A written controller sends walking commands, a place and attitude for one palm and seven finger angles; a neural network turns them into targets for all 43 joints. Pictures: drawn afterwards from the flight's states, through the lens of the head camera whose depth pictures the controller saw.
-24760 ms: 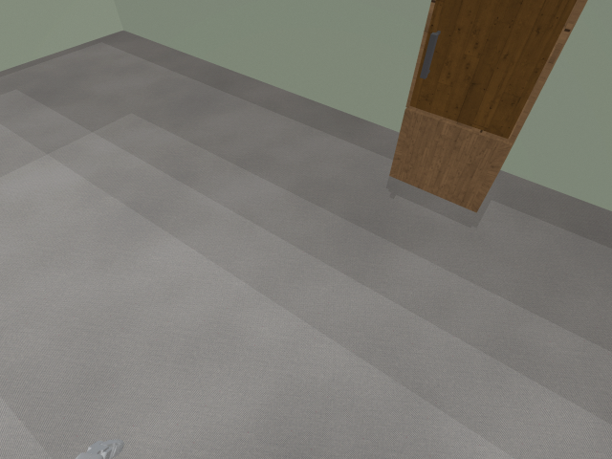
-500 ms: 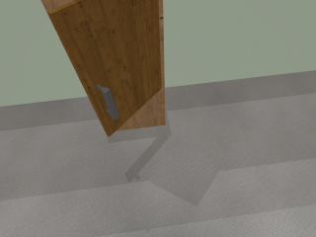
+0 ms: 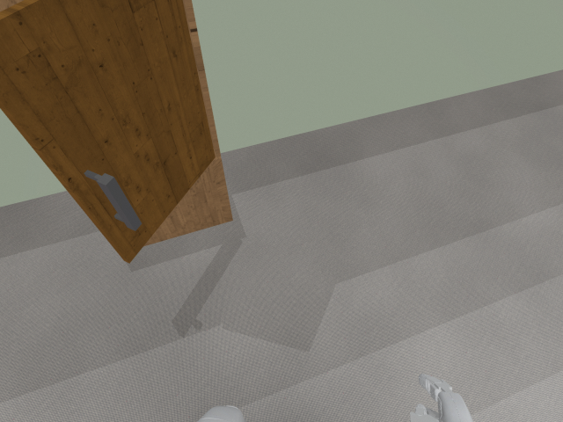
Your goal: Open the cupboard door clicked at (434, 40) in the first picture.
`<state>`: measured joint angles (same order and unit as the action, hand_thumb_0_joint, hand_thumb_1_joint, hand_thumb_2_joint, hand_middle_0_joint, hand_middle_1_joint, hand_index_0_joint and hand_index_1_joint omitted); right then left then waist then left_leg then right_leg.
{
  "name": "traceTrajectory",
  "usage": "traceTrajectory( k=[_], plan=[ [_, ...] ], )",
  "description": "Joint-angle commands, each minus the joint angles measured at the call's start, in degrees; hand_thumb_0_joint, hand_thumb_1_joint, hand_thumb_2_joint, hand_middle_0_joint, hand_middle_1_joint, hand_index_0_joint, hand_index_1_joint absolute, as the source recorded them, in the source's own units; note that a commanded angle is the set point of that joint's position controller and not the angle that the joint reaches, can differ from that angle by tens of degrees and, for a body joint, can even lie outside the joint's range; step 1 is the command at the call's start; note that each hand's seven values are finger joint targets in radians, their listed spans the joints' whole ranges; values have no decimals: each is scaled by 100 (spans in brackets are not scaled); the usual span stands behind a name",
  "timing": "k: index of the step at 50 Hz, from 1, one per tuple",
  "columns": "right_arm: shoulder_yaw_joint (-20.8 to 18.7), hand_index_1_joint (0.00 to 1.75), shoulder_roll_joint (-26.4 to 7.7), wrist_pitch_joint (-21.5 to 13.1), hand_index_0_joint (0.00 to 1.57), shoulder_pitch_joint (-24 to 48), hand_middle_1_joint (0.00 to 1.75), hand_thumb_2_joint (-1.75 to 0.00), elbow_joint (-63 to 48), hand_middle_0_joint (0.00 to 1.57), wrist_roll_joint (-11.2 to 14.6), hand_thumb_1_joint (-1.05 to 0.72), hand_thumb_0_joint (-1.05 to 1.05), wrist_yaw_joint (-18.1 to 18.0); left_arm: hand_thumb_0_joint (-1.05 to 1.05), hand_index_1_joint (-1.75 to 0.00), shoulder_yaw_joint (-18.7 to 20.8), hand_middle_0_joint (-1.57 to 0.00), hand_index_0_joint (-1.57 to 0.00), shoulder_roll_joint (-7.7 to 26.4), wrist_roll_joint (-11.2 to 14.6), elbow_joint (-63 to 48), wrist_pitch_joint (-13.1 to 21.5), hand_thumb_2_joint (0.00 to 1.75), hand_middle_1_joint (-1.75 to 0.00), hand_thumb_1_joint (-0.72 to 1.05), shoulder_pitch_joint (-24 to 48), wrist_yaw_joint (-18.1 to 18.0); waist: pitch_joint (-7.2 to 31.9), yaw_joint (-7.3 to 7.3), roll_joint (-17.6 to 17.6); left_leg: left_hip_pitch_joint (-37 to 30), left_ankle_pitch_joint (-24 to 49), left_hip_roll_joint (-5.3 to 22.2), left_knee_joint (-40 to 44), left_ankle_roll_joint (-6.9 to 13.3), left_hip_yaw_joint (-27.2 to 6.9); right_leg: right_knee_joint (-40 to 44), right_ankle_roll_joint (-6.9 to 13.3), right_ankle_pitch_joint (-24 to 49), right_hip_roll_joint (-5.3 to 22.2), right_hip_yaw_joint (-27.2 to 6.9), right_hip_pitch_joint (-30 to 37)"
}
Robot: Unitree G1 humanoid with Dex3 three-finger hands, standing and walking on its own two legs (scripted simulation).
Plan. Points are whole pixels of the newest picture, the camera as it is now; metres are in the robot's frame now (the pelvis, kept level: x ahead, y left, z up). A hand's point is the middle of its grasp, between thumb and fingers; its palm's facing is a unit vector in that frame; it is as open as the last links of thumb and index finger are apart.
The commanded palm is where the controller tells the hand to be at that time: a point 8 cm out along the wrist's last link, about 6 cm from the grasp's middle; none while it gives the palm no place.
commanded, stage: walk to a spot facing it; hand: left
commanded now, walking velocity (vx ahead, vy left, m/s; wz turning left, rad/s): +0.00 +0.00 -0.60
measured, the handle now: (113, 201) +0.49 +0.41 -0.11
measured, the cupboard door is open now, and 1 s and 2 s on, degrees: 45 45 45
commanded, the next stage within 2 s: turn to face it in 1.92 s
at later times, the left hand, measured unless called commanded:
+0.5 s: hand (195, 390) +0.17 +0.17 -0.17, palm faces -0.30 -0.91 -0.29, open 7.3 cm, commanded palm none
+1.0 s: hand (312, 315) +0.32 -0.02 -0.17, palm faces -0.61 -0.75 -0.23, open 7.4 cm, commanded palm none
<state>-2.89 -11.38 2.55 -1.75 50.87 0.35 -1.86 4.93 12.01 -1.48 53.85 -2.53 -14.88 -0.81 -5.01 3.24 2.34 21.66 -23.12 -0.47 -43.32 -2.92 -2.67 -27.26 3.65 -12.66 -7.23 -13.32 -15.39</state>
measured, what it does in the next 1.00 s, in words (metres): steps to the right, turning right: left foot, then right foot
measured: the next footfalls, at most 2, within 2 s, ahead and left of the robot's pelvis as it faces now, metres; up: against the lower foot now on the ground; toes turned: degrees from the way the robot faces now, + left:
left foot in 0.06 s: +0.04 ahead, +0.16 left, +0.00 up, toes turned -5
right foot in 0.34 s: +0.03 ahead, -0.14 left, +0.00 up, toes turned -15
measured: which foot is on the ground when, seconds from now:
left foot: up 0.00-0.04, down 0.06-0.34, up 0.36-0.60, down 0.62-0.96, up 0.98-1.00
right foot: down 0.00-0.04, up 0.06-0.32, down 0.34-0.62, up 0.64-0.94, down 0.96-1.00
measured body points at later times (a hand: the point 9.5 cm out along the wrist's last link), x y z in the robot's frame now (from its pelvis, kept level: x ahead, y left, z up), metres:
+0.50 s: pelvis +0.01 -0.02 -0.01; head +0.07 -0.04 +0.43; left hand +0.18 +0.21 -0.15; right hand -0.02 -0.30 -0.15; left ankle +0.02 +0.13 -0.68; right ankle -0.01 -0.13 -0.74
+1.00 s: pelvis +0.08 -0.10 -0.02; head +0.11 -0.14 +0.42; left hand +0.35 +0.02 -0.15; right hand -0.12 -0.27 -0.17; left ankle +0.08 +0.10 -0.71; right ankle +0.04 -0.20 -0.75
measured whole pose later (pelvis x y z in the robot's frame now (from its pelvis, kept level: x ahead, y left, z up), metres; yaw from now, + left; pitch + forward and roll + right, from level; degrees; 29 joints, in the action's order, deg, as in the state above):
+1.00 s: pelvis +0.08 -0.10 -0.02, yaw -37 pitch +2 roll +0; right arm -1.8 -13.5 0.2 -22.9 56.8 -1.2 0.0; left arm 4.4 14.0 -1.1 50.4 0.4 -5.4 3.4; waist -4.6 -3.0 -1.0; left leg 14.3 -29.5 11.0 -50.4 -4.3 8.2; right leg -37.9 3.0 -16.7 1.4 5.8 -22.4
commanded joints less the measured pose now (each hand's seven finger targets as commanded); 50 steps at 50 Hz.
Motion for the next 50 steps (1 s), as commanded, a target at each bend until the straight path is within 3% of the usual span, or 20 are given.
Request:
traceTrajectory(
  k=[1, 2, 3, 5, 8, 15, 16, 17, 18, 21, 28, 29, 31, 32, 34, 38, 44, 46, 48, 50],
  plan=[
    [-217, 30, -876, -262, 20, -975, 30, -90, -207, 20, -25, -90, 0, -138, 0, -30, 207, -20, -20, 911, 61, -535, 91, 90, -30, 90, 188, -45, 1036, -556, -379, -2159, 945, 700, 2271, 271, -593, -359, 4, 841, 769, -983, -937],
    [-326, 30, -1401, -303, 20, -1011, 30, -90, -285, 20, -109, -90, 0, -152, 0, -30, 140, -20, -20, 619, 123, -626, 108, 90, -30, 90, 35, 38, 1111, -487, -2008, -2614, 1182, 2233, 2863, 800, -2125, -1569, -357, -1707, 60, 59, -1894],
    [-308, 30, -1549, -266, 20, -1121, 30, -90, -353, 20, -173, -90, 0, -177, 0, -30, 157, -20, -20, 813, 67, -704, 113, 90, -30, 90, 292, 81, 796, -553, -1763, -1936, 1729, 2954, 2891, 1403, -2602, -2789, -566, -2369, 280, 742, -1943],
    [-225, 30, -1365, -295, 20, -705, 30, -90, -535, 20, -267, -90, 0, -203, 0, -30, 214, -20, -20, 776, -40, -789, 127, 90, -30, 90, 232, 209, 530, -249, -880, -1131, 2616, 2617, 2674, 1567, -1763, -3743, -703, -1929, 607, 975, -1848],
    [-147, 30, -1089, -307, 20, -804, 30, -90, -457, 20, -265, -90, 0, -165, 0, -30, 168, -20, -20, 667, 20, -679, 36, 90, -30, 90, 369, 269, 549, -241, -1636, -1307, 4240, 1751, 2085, 1062, -238, -3624, -706, -1556, 725, 1194, -1727],
    [-290, 30, -1424, -224, 20, -1034, 30, -90, -360, 20, -197, -90, 0, -65, 0, -30, 122, -20, -20, 727, 54, -594, 105, 90, -30, 90, 77, 348, 886, -123, -1274, -811, 3103, 1511, 931, 495, 526, -349, -428, -3, 530, 1905, 518],
    [-269, 30, -1214, -219, 20, -1029, 30, -90, -436, 20, -133, -90, 0, -36, 0, -30, 200, -20, -20, 1136, 12, -471, 161, 90, -30, 90, -320, 292, 1096, 41, -226, -92, 2004, 1142, -24, 175, 870, 266, -181, 1353, 1140, 1093, 1478],
    [-129, 30, -661, -225, 20, -894, 30, -90, -722, 20, -83, -90, 0, 10, 0, -30, 347, -20, -20, 1904, -54, -433, 203, 90, -30, 90, -554, 161, 1175, 184, 1775, 1306, -1200, 295, -1552, -142, 1169, 681, 553, 3244, 2828, -1316, 2056],
    [-107, 30, -866, -173, 20, -684, 30, -90, -739, 20, -74, -90, 0, -52, 0, -30, 367, -20, -20, 1987, 20, -356, 176, 90, -30, 90, -828, 69, 1251, 426, 1554, 1396, -1637, 439, -2317, -34, 287, 521, 1070, 3511, 3022, -1467, 1889],
    [-147, 30, -878, -142, 20, -747, 30, -90, -534, 20, -89, -90, 0, -12, 0, -30, 245, -20, -20, 1460, -27, -640, 82, 90, -30, 90, 265, 6, 700, -125, 1251, 1215, -731, 612, -2317, -59, 215, 498, 883, 1955, 2187, -731, 759],
    [-90, 30, -613, -177, 20, -1603, 30, -90, -219, 20, -87, -90, 0, 33, 0, -30, 173, -20, -20, 1382, 3, -734, 54, 90, -30, 90, 709, 44, 759, -556, 425, -941, 486, 136, 717, -58, 699, 382, 449, 83, 1613, -550, -517],
    [-105, 30, -749, -226, 20, -1887, 30, -90, -134, 20, -113, -90, 0, 21, 0, -30, 135, -20, -20, 1233, 26, -793, 34, 90, -30, 90, 838, 81, 746, -715, 253, -1712, 559, 226, 1419, -12, 637, 264, 243, -1152, 1351, -431, -1223],
    [-316, 30, -1819, -347, 20, -2533, 30, -90, -80, 20, -300, -90, 0, -59, 0, -30, -8, -20, -20, 624, 85, -1104, 8, 90, -30, 90, 982, 193, 618, -986, -2580, -2121, -2207, 2791, 3465, 911, -2737, -2581, -407, -2619, 118, 1225, -2839],
    [-312, 30, -1865, -378, 20, -2398, 30, -90, -107, 20, -258, -90, 0, -69, 0, -30, 44, -20, -20, 869, 11, -1232, 67, 90, -30, 90, 1373, 251, 273, -942, -1746, -1510, -2410, 3234, 3713, 1304, -2995, -3209, -358, -2101, 748, 793, -2837],
    [-238, 30, -1562, -488, 20, -1875, 30, -90, -281, 20, -314, -90, 0, -33, 0, -30, 150, -20, -20, 786, -45, -1084, 171, 90, -30, 90, 1313, 405, 186, -625, -912, -1170, -1279, 2588, 3487, 1286, -2046, -3805, -428, -1449, 900, 1052, -2577],
    [-110, 30, -1156, -567, 20, -1897, 30, -90, -102, 20, -285, -90, 0, -17, 0, -30, 24, -20, -20, 402, -15, -929, 152, 90, -30, 90, 1211, 537, 209, -499, -1338, -1380, 713, 1774, 3050, 754, 217, -3062, -516, -671, 1035, 1606, -2144],
    [-175, 30, -1239, -547, 20, -2376, 30, -90, 115, 20, -286, -90, 0, 65, 0, -30, -46, -20, -20, 354, 2, -927, 243, 90, -30, 90, 1470, 544, 464, -695, -1329, -1637, 1806, 1988, 2415, 700, 985, -1079, -362, -868, 803, 2219, -883],
    [-169, 30, -1241, -528, 20, -2090, 30, -90, 71, 20, -233, -90, 0, 91, 0, -30, 67, -20, -20, 630, -19, -550, 291, 90, -30, 90, 425, 496, 819, -98, -669, -785, 2040, 1681, 928, 419, 1453, -210, -120, -416, 531, 2288, 1021],
    [7, 30, -581, -563, 20, -1185, 30, -90, -530, 20, -65, -90, 0, 175, 0, -30, 405, -20, -20, 1966, 24, -61, 371, 90, -30, 90, -1355, 280, 1325, 724, 1971, 2277, -1476, 448, -2414, -37, 1509, 1143, 1040, -491, 3103, -1963, 3124],
    [-106, 30, -842, -545, 20, -930, 30, -90, -507, 20, -89, -90, 0, 168, 0, -30, 316, -20, -20, 1623, 109, -153, 370, 90, -30, 90, -753, 168, 608, 358, 835, 2651, -535, 989, -2984, 20, 379, 1307, 1176, -670, 2900, -1444, 2209]
  ],
)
